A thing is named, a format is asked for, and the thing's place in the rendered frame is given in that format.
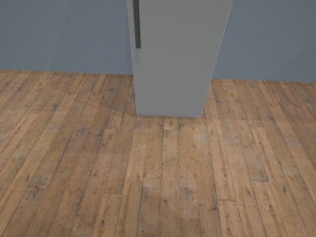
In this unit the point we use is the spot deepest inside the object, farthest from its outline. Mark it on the fridge door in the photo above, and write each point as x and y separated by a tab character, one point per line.
179	42

